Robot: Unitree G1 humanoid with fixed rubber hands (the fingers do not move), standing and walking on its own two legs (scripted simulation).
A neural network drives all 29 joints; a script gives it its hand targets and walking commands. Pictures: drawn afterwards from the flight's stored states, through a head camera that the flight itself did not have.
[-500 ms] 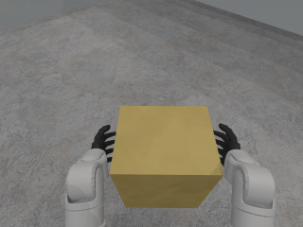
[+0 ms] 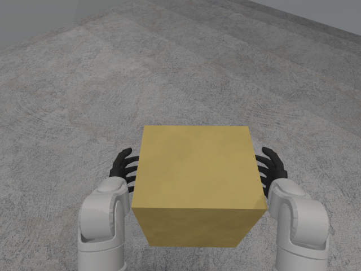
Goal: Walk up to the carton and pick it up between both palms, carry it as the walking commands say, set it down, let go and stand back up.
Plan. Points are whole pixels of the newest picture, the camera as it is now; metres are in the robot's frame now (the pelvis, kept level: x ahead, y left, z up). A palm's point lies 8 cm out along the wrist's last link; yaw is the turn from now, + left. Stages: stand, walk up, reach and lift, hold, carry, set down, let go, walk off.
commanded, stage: carry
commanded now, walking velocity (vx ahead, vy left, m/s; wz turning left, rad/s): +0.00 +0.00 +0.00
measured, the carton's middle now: (194, 192) +0.29 +0.00 -0.01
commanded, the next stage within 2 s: none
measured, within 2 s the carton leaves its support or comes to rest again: neither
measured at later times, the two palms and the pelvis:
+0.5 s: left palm (134, 96) +0.53 +0.16 +0.07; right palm (248, 93) +0.53 -0.14 +0.08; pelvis +0.26 +0.01 -0.01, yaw -1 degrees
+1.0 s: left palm (134, 72) +0.65 +0.18 +0.06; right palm (234, 66) +0.65 -0.12 +0.08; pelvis +0.38 +0.03 -0.01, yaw -1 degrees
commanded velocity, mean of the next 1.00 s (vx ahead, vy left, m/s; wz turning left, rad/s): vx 0.00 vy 0.00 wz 0.00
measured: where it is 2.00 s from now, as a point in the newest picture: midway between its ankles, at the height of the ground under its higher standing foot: (186, 231)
